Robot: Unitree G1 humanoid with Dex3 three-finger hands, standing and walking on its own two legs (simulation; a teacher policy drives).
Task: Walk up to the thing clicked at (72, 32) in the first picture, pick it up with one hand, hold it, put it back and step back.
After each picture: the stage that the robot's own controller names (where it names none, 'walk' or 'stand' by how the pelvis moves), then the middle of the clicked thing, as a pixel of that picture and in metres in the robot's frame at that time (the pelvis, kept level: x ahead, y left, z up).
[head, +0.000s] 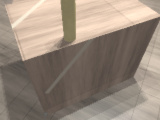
stand; (69, 18) +0.72 +0.09 +0.04
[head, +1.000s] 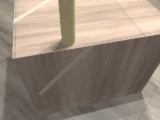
walk; (67, 20) +0.65 +0.11 +0.07
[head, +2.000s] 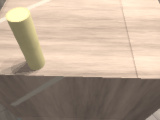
stand; (29, 43) +0.45 +0.25 +0.06
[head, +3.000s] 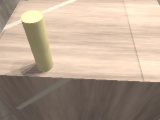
stand; (39, 45) +0.48 +0.19 +0.07
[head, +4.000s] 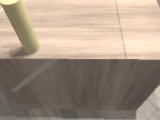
stand; (23, 27) +0.54 +0.27 +0.06
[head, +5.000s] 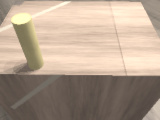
stand; (29, 44) +0.52 +0.24 +0.05
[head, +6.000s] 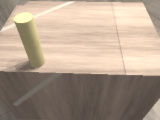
stand; (31, 43) +0.53 +0.24 +0.04
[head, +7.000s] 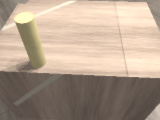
stand; (32, 43) +0.53 +0.24 +0.04
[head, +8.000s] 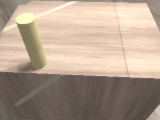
stand; (33, 44) +0.53 +0.23 +0.04
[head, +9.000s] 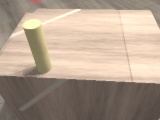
rise first; (39, 48) +0.52 +0.23 +0.05
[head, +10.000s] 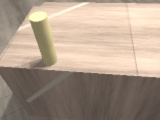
go down; (45, 41) +0.55 +0.22 +0.05
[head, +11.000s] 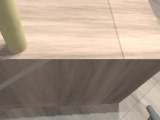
go down; (9, 22) +0.52 +0.20 +0.08
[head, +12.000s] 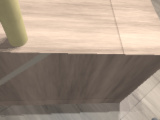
approach; (9, 14) +0.54 +0.21 +0.09
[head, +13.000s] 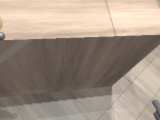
close in; out of the picture +0.55 +0.23 +0.13
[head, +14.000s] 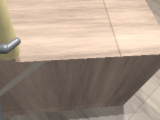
lift; out of the picture +0.48 +0.21 +0.15
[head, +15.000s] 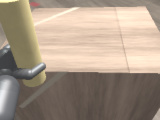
lift; (24, 45) +0.34 +0.17 +0.23
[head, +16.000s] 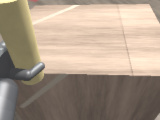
hold; (22, 44) +0.32 +0.16 +0.24
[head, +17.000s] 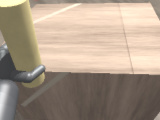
hold; (23, 47) +0.32 +0.17 +0.23
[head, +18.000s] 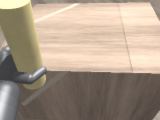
hold; (25, 49) +0.32 +0.16 +0.22
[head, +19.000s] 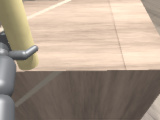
crouch; (18, 31) +0.43 +0.20 +0.20
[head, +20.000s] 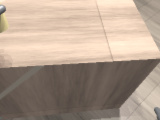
lower; out of the picture +0.53 +0.23 +0.23
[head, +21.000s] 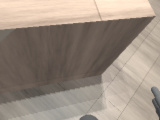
lower; out of the picture +0.59 +0.22 +0.15
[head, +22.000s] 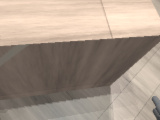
lower; out of the picture +0.55 +0.23 +0.13
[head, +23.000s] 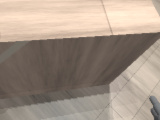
lower; out of the picture +0.56 +0.22 +0.13
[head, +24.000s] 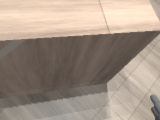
rest; out of the picture +0.56 +0.23 +0.13
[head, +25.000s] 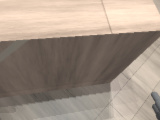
open; out of the picture +0.55 +0.22 +0.13
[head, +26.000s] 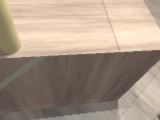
sink last; (0, 20) +0.52 +0.22 +0.11
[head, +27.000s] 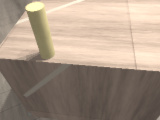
stand; (42, 33) +0.56 +0.23 +0.08
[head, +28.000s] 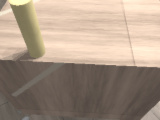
stand; (30, 30) +0.53 +0.22 +0.09
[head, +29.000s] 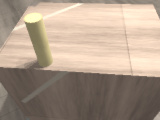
stand; (40, 42) +0.55 +0.22 +0.04
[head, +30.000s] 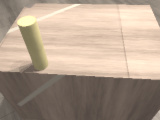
stand; (35, 45) +0.53 +0.23 +0.04
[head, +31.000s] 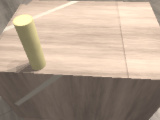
stand; (32, 45) +0.52 +0.24 +0.04
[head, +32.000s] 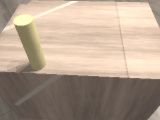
stand; (32, 45) +0.52 +0.24 +0.04
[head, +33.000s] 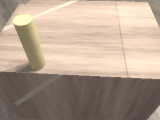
stand; (31, 45) +0.52 +0.24 +0.04
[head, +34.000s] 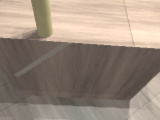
walk; (42, 9) +0.62 +0.17 +0.06
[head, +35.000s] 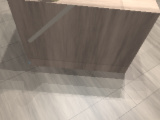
walk; out of the picture +0.95 +0.19 +0.06
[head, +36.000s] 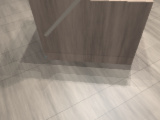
walk; out of the picture +1.18 +0.22 +0.05
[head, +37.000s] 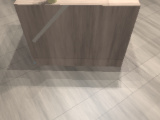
stand; out of the picture +1.14 +0.23 +0.04
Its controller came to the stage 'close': yes
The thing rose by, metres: 0.22
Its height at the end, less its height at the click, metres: +0.00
